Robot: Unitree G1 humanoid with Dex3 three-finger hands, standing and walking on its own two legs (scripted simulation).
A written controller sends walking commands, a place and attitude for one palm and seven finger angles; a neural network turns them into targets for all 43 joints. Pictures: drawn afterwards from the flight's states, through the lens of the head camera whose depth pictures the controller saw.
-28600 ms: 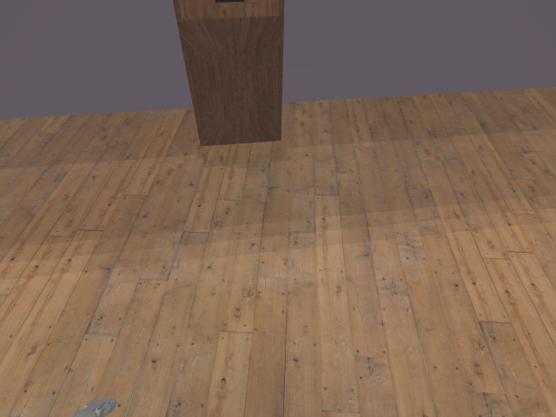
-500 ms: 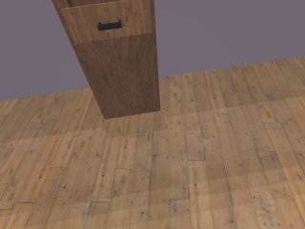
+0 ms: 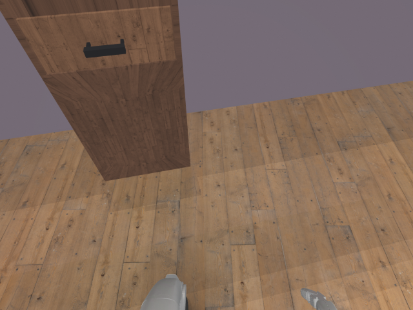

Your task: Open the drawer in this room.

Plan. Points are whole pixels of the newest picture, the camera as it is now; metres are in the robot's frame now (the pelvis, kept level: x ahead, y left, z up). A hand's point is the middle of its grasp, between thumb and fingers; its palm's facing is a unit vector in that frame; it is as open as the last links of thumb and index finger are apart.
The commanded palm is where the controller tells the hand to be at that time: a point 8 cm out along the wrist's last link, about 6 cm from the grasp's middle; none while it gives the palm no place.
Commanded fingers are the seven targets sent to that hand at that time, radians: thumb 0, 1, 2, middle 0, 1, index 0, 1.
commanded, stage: turn to face it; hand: left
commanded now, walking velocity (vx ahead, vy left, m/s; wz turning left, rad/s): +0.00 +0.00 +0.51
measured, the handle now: (105, 47) +0.80 +0.44 +0.03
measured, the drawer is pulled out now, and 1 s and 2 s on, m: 0.00 0.00 0.00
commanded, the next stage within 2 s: take the last steps up to it in 0.78 s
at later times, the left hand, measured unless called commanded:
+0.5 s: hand (117, 251) +0.24 +0.25 -0.16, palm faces +0.14 -0.98 -0.17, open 7.3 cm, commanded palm none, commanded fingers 0.00 0.90 0.90 -0.20 -0.30 -0.20 -0.30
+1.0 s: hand out of the picture +0.10 +0.17 -0.15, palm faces +0.34 -0.90 -0.26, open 7.3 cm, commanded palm none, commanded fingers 0.00 0.90 0.90 -0.20 -0.30 -0.20 -0.30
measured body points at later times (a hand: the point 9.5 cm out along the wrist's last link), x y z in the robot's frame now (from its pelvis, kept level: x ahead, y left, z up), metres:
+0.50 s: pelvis +0.13 +0.06 +0.01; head +0.14 +0.10 +0.46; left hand +0.23 +0.31 -0.14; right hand +0.14 -0.19 -0.13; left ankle +0.14 +0.11 -0.74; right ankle +0.15 -0.12 -0.65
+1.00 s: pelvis +0.11 -0.02 +0.01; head +0.12 -0.05 +0.46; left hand +0.08 +0.22 -0.13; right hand +0.21 -0.26 -0.16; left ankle +0.07 +0.11 -0.67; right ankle +0.13 -0.12 -0.74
